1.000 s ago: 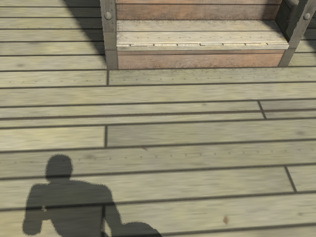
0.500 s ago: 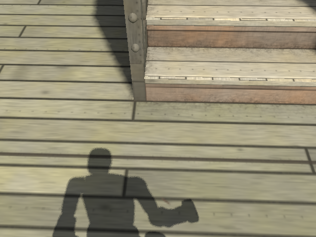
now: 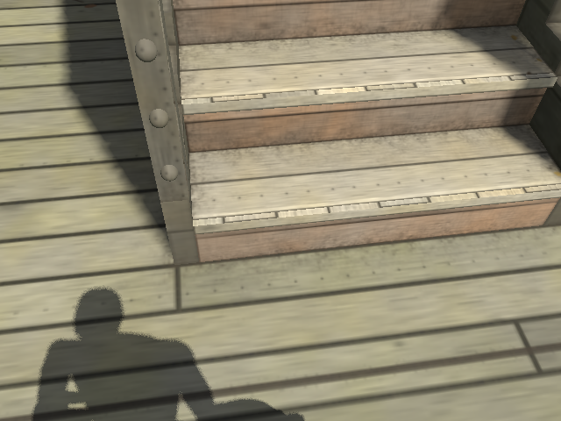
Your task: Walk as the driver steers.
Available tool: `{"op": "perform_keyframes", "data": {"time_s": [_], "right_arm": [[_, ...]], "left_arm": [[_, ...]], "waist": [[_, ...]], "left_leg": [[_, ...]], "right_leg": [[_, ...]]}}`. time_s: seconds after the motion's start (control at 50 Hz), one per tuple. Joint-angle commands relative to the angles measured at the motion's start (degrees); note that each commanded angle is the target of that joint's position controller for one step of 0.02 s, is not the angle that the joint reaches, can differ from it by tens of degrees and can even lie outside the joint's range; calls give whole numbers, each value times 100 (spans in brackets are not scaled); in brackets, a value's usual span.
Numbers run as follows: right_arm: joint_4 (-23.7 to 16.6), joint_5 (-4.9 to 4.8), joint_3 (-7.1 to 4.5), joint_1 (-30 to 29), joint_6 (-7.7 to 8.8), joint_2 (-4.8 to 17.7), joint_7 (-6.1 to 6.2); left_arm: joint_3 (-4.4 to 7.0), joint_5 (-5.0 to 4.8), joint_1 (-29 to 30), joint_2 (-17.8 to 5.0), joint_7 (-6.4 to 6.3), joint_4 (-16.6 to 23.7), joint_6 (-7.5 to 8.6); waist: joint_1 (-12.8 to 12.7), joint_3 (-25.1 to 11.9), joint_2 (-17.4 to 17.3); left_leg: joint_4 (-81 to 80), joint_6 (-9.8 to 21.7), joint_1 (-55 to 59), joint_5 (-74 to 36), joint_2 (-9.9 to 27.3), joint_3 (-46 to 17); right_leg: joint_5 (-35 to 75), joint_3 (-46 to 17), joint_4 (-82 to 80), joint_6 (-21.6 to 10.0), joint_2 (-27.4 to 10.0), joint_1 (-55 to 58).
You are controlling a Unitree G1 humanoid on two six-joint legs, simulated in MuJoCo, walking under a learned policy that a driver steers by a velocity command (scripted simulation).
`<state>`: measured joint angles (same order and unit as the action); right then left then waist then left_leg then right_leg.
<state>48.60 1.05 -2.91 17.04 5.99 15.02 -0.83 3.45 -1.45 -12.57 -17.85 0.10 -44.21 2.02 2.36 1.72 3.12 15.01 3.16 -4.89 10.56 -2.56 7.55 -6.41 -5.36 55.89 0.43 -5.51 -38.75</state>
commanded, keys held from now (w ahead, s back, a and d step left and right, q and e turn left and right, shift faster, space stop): w+e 0.32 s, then e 0.68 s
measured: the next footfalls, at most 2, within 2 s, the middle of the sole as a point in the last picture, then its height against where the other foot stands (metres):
right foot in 0.26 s outside the picture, level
left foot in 0.72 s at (283, 409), level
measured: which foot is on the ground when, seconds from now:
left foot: down 0.00-0.26, up 0.28-0.70, down 0.72-1.00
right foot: up 0.00-0.24, down 0.26-0.72, up 0.74-1.00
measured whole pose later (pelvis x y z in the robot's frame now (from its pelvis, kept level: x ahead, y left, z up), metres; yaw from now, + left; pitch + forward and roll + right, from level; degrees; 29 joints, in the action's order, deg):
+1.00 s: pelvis +0.39 -0.06 +0.00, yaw -36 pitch +0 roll +0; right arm 43.6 0.8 -2.1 9.1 0.1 16.7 2.7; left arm 4.5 -1.3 -8.9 -18.5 -0.8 -41.0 -4.5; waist 1.1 6.2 1.7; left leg 22.7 1.5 -14.1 8.3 2.6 7.1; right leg -24.3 -1.5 52.5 4.8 0.2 -24.3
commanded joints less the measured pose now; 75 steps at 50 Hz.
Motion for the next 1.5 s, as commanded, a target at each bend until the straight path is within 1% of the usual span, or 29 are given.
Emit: {"op": "perform_keyframes", "data": {"time_s": [0.02,0.16,0.24,0.26,0.28,0.3,0.32,0.34,0.36,0.4,0.46,0.62,0.7,0.72,0.74,0.76,0.8,0.82,0.88,0.9,0.94,1.1,1.16,1.18,1.2,1.24,1.34,1.4,1.5], "right_arm": [[-363,-17,-181,-479,98,851,80],[-52,-183,-297,62,-188,1147,150],[-169,-201,-358,-131,-355,1383,252],[-232,-152,-293,-81,-308,1259,260],[-548,91,-21,508,-153,389,148],[-618,-57,-1,-21,58,593,64],[-814,-297,-101,-679,188,963,8],[-664,49,2,-613,25,710,39],[-648,142,1,-567,-50,749,74],[-545,199,20,-77,-370,678,119],[-622,137,46,-112,-506,550,43],[-801,-3,66,-1004,-528,620,137],[-691,21,-5,-430,-342,817,230],[-706,98,-88,-149,-285,1190,339],[-861,68,-166,-324,-356,1712,391],[-707,-48,-174,-115,-488,1512,366],[-830,-95,10,-453,-537,815,293],[-872,-46,39,-671,-572,748,298],[-801,36,-12,-580,-620,866,347],[-880,5,-98,-838,-532,1026,365],[-835,-48,-147,-832,-495,1073,388],[-711,-103,-303,-1072,-569,1431,276],[-483,-221,-232,-891,-608,1182,216],[-472,-26,-110,-700,-597,781,153],[-759,58,-97,-1048,-602,796,212],[-669,-125,-242,-1170,-656,1090,253],[-266,-102,-260,-739,-668,892,301],[-254,-106,-147,-929,-667,683,265],[-322,-240,-157,-1242,-461,930,148]], "left_arm": [[25,27,122,-165,69,357,72],[-24,34,1134,-100,322,967,74],[277,40,-161,-653,325,847,-2],[473,16,-1140,-1030,208,622,-44],[583,-31,-1136,-1717,111,602,-24],[480,19,-1401,-1386,148,767,84],[384,87,-1214,-1064,161,717,177],[391,441,-918,-1054,59,452,38],[295,446,-557,-813,30,548,11],[208,238,-442,-643,58,497,31],[255,236,-384,-869,141,397,73],[272,281,-607,-862,-3,223,-177],[318,193,-230,-949,-74,317,-302],[214,120,-349,-646,-75,380,-187],[138,88,-1034,-241,-105,394,-172],[195,279,-1280,-557,-168,233,-254],[300,371,-736,-817,-71,134,-433],[290,321,-566,-737,15,181,-509],[193,243,-403,-506,145,185,-558],[255,-229,58,-536,-35,494,-545],[224,-57,318,-525,-152,680,-579],[207,73,444,-455,65,960,-634],[299,118,-34,-662,41,729,-610],[399,121,-167,-1104,-61,745,-604],[420,292,5,-1451,-92,905,-535],[272,318,357,-992,-85,820,-277],[48,240,896,-438,-143,666,-137],[56,204,751,-496,-153,472,-153],[187,87,233,-896,-141,156,-146]], "waist": [[-100,128,-630],[201,394,-514],[-735,-586,-711],[-1220,-1126,-425],[-590,-1558,1160],[-941,-2453,773],[-1069,-1635,430],[-685,-808,-416],[-445,-340,-628],[-85,-492,-325],[-13,-565,-20],[-407,-453,335],[-66,-339,227],[-23,-485,-306],[-418,-769,-1591],[-391,-1019,-1787],[-339,-640,-855],[-367,-490,-1054],[-239,-372,-1340],[-183,-297,-1391],[-97,-419,-1314],[-139,-560,-1062],[-376,-596,-648],[-249,-660,635],[-382,-578,1438],[-357,-530,776],[-55,-670,427],[-258,-652,392],[-559,41,473]], "left_leg": [[-885,664,-241,-1489,1427,-322],[-348,523,1132,-2440,1904,95],[2087,207,897,-5304,1747,439],[3624,-13,-278,-4097,1512,468],[5747,-422,-2991,1266,355,278],[6614,-418,-3820,2322,-51,-1177],[6556,-258,-4348,1777,291,-1397],[5930,-233,-3770,957,684,-1067],[5543,-334,-3300,926,771,-970],[5207,-485,-2394,1077,748,-946],[4452,-636,-2163,814,541,-708],[2577,-550,-1895,8,239,-833],[933,-312,-867,-387,179,-1034],[483,-168,-247,-681,1181,-1896],[405,473,528,-2637,2642,-3447],[360,1106,450,-3289,3018,-4054],[425,932,90,-2560,2228,-2597],[336,742,-56,-2184,1906,-2089],[324,657,-100,-2253,1608,-1379],[159,780,59,-1823,1762,-1462],[47,951,200,-1559,1997,-1544],[187,879,-302,-1255,2112,-811],[1076,221,-956,-584,1763,-383],[2383,-348,-1889,817,1179,198],[3501,-728,-2756,2661,499,-5],[4671,-701,-2774,2286,647,-821],[4338,-824,-2252,1041,654,-906],[3106,-827,-1794,970,674,-833],[2281,-425,-2099,1474,560,-673]], "right_leg": [[995,101,-927,18,-76,159],[477,656,-2035,-336,78,-210],[-324,1214,-2241,-877,895,2046],[-193,533,-2455,-1159,679,3778],[-724,-2540,-2729,-2211,-878,5867],[-1474,-4442,-3782,-2650,-1430,6436],[-1169,-3620,-3971,-2275,-1269,5992],[949,-2425,-3750,-1954,-1164,4710],[2704,-1805,-3622,-1753,-847,3858],[4005,-1038,-3588,-1581,-479,3099],[4549,-637,-3532,-1516,-166,2754],[3221,-1224,-3180,-1120,-83,2897],[1948,-1747,-2425,-706,215,2809],[1346,-1506,-1539,-477,555,2467],[-2069,-442,-413,-237,1533,1562],[-3377,2,589,-153,1476,1187],[-2614,-34,1033,-50,1048,1178],[-2346,23,918,30,939,1173],[-2078,290,442,238,924,1284],[-2001,219,238,404,684,953],[-1840,217,-123,516,501,956],[-1372,725,-1606,158,325,2038],[-106,705,-3238,-316,522,3308],[1432,-659,-3646,-690,-491,4027],[1515,-2120,-3876,-1868,-1714,3494],[1380,-1300,-3837,-1777,-1242,3134],[1893,-450,-3701,-1285,-629,3088],[620,-511,-3846,-1285,-554,3131],[-2496,-1630,-4575,-1446,-938,3239]]}}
